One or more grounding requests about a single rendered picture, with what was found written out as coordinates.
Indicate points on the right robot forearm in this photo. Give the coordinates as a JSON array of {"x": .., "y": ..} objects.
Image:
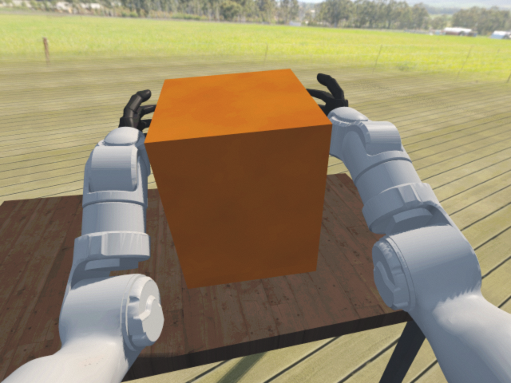
[{"x": 394, "y": 197}]

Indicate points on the left robot upper arm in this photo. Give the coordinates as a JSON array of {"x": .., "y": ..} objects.
[{"x": 105, "y": 324}]

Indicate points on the carton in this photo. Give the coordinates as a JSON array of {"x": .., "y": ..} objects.
[{"x": 240, "y": 162}]

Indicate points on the robot right hand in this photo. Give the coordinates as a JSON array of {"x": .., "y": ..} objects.
[{"x": 333, "y": 100}]

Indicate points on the table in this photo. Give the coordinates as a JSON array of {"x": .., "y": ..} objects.
[{"x": 206, "y": 324}]

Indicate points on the right robot upper arm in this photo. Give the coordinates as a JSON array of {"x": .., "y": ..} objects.
[{"x": 430, "y": 273}]

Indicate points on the left robot forearm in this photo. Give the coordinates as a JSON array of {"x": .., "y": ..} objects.
[{"x": 115, "y": 199}]

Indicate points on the robot left hand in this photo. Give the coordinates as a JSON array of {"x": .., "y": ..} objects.
[{"x": 133, "y": 112}]

